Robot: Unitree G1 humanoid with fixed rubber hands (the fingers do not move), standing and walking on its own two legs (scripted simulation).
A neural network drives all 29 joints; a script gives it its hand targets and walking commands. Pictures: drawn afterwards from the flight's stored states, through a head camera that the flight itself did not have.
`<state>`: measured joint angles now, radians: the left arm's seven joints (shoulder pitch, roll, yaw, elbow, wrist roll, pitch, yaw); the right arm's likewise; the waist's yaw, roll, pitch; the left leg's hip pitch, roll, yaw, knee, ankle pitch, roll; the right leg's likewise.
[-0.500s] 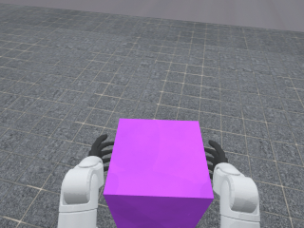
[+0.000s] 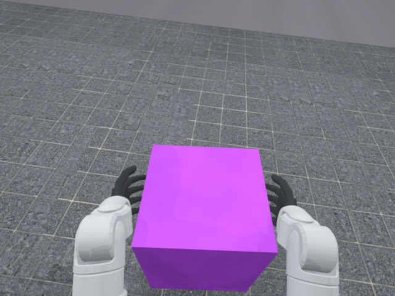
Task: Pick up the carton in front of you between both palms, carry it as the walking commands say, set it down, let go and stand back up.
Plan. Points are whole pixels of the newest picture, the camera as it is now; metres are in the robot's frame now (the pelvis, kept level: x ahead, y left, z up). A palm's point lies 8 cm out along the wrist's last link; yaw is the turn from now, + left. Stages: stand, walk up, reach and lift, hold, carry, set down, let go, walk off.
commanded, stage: carry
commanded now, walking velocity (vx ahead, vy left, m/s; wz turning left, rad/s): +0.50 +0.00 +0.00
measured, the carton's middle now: (202, 222) +0.28 +0.00 +0.00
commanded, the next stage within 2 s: none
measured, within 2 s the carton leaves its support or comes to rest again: neither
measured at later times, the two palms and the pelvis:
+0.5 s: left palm (156, 106) +0.56 +0.12 +0.07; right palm (265, 111) +0.58 -0.18 +0.05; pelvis +0.30 -0.05 +0.00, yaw +4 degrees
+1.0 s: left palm (154, 79) +0.71 +0.15 +0.05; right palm (250, 85) +0.71 -0.15 +0.05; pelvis +0.44 -0.01 -0.01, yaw +1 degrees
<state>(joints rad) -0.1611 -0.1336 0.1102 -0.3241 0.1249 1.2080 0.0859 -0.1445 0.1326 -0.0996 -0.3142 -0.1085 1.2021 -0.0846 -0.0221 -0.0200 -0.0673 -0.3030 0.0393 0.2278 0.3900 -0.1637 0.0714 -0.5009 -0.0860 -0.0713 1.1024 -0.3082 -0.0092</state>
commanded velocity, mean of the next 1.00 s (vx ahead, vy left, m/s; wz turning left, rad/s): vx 0.11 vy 0.00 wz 0.00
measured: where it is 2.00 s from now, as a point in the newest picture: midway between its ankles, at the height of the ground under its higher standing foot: (192, 268)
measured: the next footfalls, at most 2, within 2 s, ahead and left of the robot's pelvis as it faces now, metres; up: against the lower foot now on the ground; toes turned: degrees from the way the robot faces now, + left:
right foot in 0.30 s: +0.40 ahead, -0.13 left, +0.00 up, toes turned -1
left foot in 0.66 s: +0.47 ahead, +0.10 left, +0.00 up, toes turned -12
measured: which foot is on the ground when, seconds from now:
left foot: down 0.00-0.32, up 0.34-0.64, down 0.66-1.00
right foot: up 0.00-0.28, down 0.30-1.00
